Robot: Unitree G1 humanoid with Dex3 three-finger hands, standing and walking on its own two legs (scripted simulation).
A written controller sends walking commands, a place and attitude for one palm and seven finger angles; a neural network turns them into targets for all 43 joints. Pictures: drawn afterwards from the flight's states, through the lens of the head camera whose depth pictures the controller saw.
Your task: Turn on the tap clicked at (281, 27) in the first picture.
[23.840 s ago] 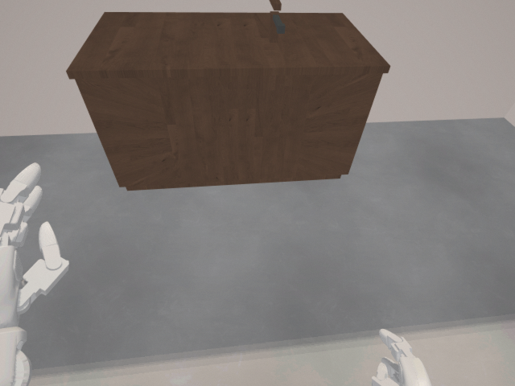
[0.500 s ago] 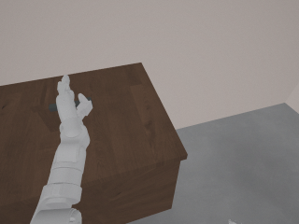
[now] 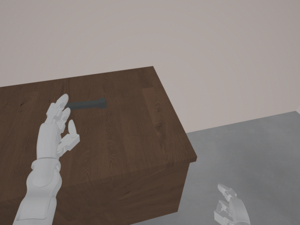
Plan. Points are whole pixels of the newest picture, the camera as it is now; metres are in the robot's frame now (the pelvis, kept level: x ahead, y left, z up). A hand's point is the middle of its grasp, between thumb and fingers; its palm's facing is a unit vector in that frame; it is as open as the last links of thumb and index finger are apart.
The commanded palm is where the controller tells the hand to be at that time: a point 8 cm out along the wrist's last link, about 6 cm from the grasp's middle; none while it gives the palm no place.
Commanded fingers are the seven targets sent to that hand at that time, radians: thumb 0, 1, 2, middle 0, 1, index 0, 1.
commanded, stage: draw the hand back beside the body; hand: left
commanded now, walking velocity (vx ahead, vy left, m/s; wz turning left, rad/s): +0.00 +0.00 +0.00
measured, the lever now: (102, 103) +0.51 +0.22 +0.04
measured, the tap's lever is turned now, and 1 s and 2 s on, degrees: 84 84 84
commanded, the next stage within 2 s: step back with the hand held close in 0.76 s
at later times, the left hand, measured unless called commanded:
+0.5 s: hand (42, 158) +0.21 +0.24 +0.15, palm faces +0.40 -0.85 -0.36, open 7.4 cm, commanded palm +0.17 +0.28 +0.17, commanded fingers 0.00 0.90 0.90 -0.20 -0.30 -0.20 -0.30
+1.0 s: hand (33, 157) +0.20 +0.25 +0.17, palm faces +0.44 -0.82 -0.37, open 7.4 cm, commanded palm +0.15 +0.28 +0.17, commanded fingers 0.00 0.90 0.90 -0.20 -0.30 -0.20 -0.30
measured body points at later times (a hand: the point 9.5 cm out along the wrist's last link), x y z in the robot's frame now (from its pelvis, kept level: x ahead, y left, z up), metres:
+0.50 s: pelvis +0.01 +0.00 +0.00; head -0.01 -0.02 +0.45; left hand +0.18 +0.29 +0.17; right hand +0.20 -0.22 -0.09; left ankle +0.00 +0.13 -0.74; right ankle -0.01 -0.10 -0.74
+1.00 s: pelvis -0.01 +0.00 +0.00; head -0.02 -0.02 +0.45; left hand +0.17 +0.29 +0.19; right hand +0.19 -0.22 -0.09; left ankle +0.00 +0.13 -0.74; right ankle -0.01 -0.10 -0.74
